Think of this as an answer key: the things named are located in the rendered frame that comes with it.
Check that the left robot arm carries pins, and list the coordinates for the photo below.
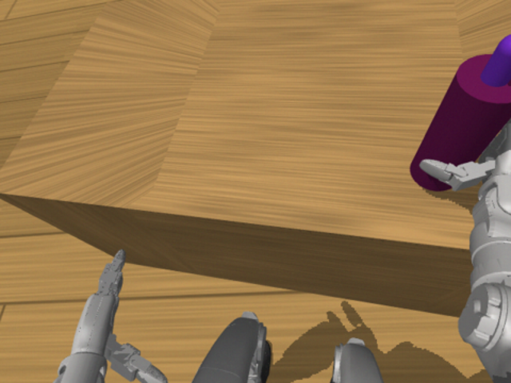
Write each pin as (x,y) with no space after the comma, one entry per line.
(82,368)

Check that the right robot arm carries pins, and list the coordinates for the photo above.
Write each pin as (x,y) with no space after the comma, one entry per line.
(485,322)

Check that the right robot hand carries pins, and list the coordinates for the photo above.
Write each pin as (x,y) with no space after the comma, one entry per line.
(495,160)

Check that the bottle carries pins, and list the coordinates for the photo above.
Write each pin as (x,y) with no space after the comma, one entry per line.
(476,107)

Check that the left robot hand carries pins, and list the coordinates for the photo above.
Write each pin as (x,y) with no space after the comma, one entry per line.
(94,331)

